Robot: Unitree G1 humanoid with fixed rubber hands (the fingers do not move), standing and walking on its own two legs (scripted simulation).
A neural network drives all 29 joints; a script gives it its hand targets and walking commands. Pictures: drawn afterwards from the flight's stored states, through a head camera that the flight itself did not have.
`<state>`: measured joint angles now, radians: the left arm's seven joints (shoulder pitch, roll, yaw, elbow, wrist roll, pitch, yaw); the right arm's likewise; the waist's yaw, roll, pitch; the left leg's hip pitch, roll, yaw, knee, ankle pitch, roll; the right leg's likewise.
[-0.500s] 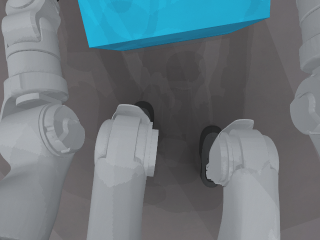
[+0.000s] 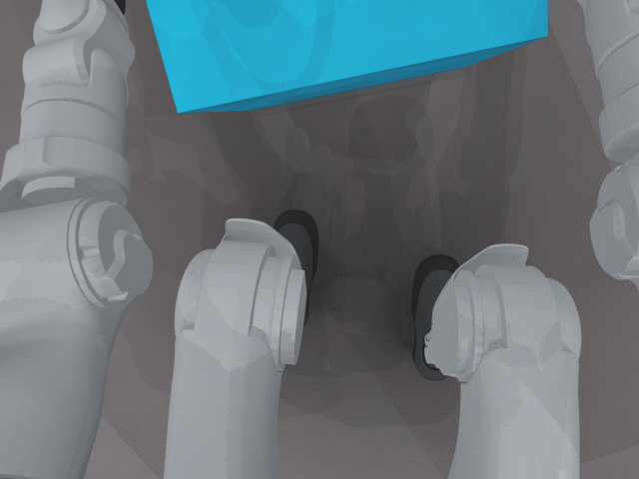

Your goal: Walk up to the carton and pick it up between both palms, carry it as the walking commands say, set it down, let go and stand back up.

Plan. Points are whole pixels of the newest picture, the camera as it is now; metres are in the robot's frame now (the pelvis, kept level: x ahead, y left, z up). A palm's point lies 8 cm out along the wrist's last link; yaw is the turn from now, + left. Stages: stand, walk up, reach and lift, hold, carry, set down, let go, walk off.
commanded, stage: set down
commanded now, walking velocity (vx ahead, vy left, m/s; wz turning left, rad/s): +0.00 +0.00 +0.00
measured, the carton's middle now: out of the picture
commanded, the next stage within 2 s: let go in 1.64 s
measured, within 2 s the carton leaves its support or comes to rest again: neither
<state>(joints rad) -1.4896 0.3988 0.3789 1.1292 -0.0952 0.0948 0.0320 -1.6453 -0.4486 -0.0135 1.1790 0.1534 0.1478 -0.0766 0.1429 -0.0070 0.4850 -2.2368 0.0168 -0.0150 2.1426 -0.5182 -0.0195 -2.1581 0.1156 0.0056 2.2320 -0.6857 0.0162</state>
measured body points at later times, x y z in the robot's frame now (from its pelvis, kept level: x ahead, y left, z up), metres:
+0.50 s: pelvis +0.00 +0.00 +0.00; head +0.38 +0.04 +0.22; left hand +0.53 +0.33 -0.16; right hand +0.62 -0.12 -0.16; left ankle +0.13 +0.13 -0.34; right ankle +0.09 -0.11 -0.34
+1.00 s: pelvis +0.00 +0.00 +0.10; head +0.35 +0.04 +0.37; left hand +0.53 +0.33 -0.01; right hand +0.63 -0.12 -0.01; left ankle +0.13 +0.13 -0.34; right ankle +0.09 -0.11 -0.34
